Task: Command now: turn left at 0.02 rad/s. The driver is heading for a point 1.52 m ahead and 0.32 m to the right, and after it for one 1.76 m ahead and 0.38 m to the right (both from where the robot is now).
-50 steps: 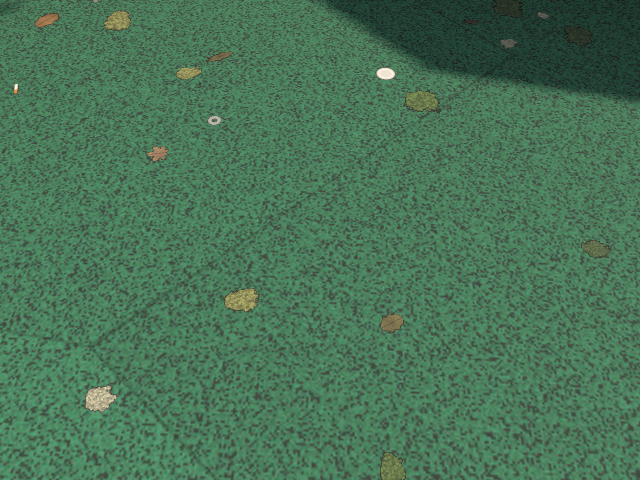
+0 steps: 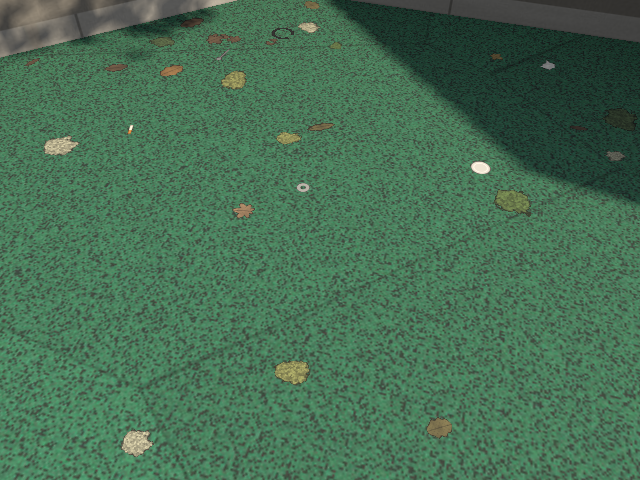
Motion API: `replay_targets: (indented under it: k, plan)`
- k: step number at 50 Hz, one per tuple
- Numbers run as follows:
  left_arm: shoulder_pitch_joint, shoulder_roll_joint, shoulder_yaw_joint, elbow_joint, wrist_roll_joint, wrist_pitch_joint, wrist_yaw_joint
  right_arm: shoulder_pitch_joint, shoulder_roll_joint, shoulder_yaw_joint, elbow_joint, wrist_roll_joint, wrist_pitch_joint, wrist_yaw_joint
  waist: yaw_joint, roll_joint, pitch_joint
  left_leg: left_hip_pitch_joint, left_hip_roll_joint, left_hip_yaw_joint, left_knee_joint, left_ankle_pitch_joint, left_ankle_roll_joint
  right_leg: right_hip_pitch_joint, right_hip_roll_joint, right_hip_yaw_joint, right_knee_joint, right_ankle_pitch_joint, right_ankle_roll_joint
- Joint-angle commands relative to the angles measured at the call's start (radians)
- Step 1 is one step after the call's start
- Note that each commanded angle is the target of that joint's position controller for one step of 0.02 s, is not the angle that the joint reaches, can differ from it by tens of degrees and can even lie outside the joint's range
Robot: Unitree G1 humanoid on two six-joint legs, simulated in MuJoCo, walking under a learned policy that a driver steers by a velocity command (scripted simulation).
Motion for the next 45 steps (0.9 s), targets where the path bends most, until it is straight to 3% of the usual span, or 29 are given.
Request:
replay_targets:
  k: [1, 13, 27, 28, 30, 32, 34, 35, 38, 40, 41, 42, 43, 44, 45]
  plan:
    - [0.016, 0.094, 0.018, 0.001, 0.000, -0.007, 0.002, 0.015, -0.105, -0.013, -0.002, 0.000, -0.012, -0.005, 0.002, 0.041, 0.018, -0.101, 0.102, -0.098, -0.102, 0.073, 0.038, 0.042, -0.096, 0.104, -0.067, 0.049, -0.018]
    - [0.061, 0.066, 0.002, 0.105, -0.001, -0.009, 0.007, 0.058, -0.074, 0.002, 0.067, 0.001, -0.018, -0.006, 0.000, 0.017, 0.024, -0.111, 0.096, -0.090, -0.110, 0.053, 0.048, 0.025, -0.099, 0.104, -0.071, 0.034, -0.008]
    - [0.103, 0.026, -0.009, 0.162, -0.001, -0.012, 0.015, 0.113, -0.031, 0.010, 0.104, 0.001, -0.021, -0.010, 0.000, 0.016, 0.029, -0.115, 0.089, -0.078, -0.093, 0.085, 0.048, 0.013, -0.102, 0.102, -0.056, 0.051, -0.008]
    - [0.110, 0.020, -0.010, 0.166, 0.000, -0.011, 0.014, 0.126, -0.027, 0.011, 0.108, 0.000, -0.021, -0.010, -0.002, 0.019, 0.008, -0.111, 0.083, -0.077, -0.104, 0.002, 0.051, 0.021, -0.092, 0.097, -0.058, -0.021, -0.009]
    - [0.106, 0.033, -0.001, 0.157, 0.004, -0.005, 0.012, 0.138, -0.062, -0.005, 0.103, -0.002, -0.013, -0.010, -0.007, 0.046, 0.030, -0.144, 0.065, -0.093, -0.105, -0.272, 0.079, -0.026, -0.042, 0.063, 0.002, -0.250, -0.026]
    - [0.077, 0.026, 0.002, 0.131, 0.014, -0.002, 0.004, 0.166, -0.078, -0.018, 0.093, -0.005, -0.004, -0.005, -0.028, 0.079, 0.106, -0.177, 0.102, -0.177, -0.141, -0.519, 0.129, -0.159, -0.007, 0.044, 0.083, -0.412, -0.043]
    - [0.036, -0.027, -0.007, 0.097, 0.026, -0.016, -0.007, 0.226, -0.099, -0.033, 0.102, -0.006, -0.008, -0.007, -0.052, 0.166, 0.142, -0.115, 0.223, -0.342, -0.230, -0.594, 0.195, -0.274, 0.018, -0.036, 0.247, -0.287, -0.034]
    - [0.019, -0.024, -0.006, 0.081, 0.032, -0.028, -0.010, 0.229, -0.102, -0.040, 0.101, -0.008, -0.013, -0.006, -0.055, 0.173, 0.152, -0.114, 0.274, -0.391, -0.256, -0.553, 0.222, -0.294, -0.013, -0.044, 0.308, -0.228, -0.035]
    - [0.044, -0.005, 0.006, 0.057, 0.019, -0.062, -0.026, 0.180, -0.108, -0.052, 0.080, -0.011, -0.032, 0.001, -0.012, 0.141, 0.130, -0.125, 0.259, -0.322, -0.219, -0.416, 0.217, -0.231, -0.035, -0.046, 0.244, -0.247, -0.051]
    - [0.218, -0.021, 0.013, 0.113, 0.003, -0.077, -0.023, 0.106, -0.085, -0.052, 0.053, -0.001, -0.041, 0.005, 0.076, 0.102, 0.121, -0.320, 0.168, -0.205, -0.098, -0.347, 0.169, 0.096, 0.013, -0.072, 0.048, -0.160, -0.060]
    - [0.326, 0.019, 0.027, 0.143, 0.009, -0.085, -0.013, 0.073, -0.045, -0.043, 0.030, -0.005, -0.053, 0.009, 0.116, -0.017, 0.104, -0.438, 0.093, -0.104, 0.090, -0.264, 0.134, 0.252, -0.077, 0.076, -0.053, -0.222, -0.069]
    - [0.460, 0.133, 0.057, 0.167, 0.010, -0.088, -0.008, 0.052, 0.035, -0.022, -0.014, 0.001, -0.066, 0.020, 0.148, -0.278, 0.040, -0.600, -0.041, 0.080, 0.422, -0.238, 0.085, 0.370, -0.308, 0.491, -0.244, -0.508, -0.140]
    - [0.472, 0.137, 0.061, 0.185, 0.006, -0.076, -0.009, 0.037, -0.045, -0.039, -0.030, -0.034, -0.070, 0.028, 0.115, -0.215, 0.079, -0.662, -0.013, 0.068, 0.613, -0.282, 0.092, 0.300, -0.403, 0.644, -0.277, -0.549, -0.186]
    - [0.363, 0.082, 0.047, 0.147, 0.010, -0.078, -0.013, 0.023, -0.046, -0.041, -0.028, -0.040, -0.075, 0.039, 0.058, -0.077, 0.137, -0.672, 0.043, 0.035, 0.699, -0.188, 0.101, 0.219, -0.376, 0.572, -0.270, -0.515, -0.183]
    - [0.288, 0.064, 0.041, 0.117, 0.011, -0.087, -0.016, 0.032, -0.017, -0.035, -0.020, -0.031, -0.082, 0.049, 0.027, -0.036, 0.143, -0.650, 0.072, 0.028, 0.710, -0.099, 0.097, 0.169, -0.335, 0.475, -0.275, -0.404, -0.172]
Next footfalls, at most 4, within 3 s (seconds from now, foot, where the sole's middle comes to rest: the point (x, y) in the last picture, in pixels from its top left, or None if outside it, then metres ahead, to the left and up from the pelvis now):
1.28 left None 0.43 0.04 -0.78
1.82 right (386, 401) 0.71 -0.12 -0.78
2.36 left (374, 275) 1.07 -0.11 -0.78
2.88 right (478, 240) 1.21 -0.41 -0.78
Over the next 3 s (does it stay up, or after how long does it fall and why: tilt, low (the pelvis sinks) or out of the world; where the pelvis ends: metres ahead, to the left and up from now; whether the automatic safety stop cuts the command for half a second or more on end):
stays up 1.16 -0.29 -0.01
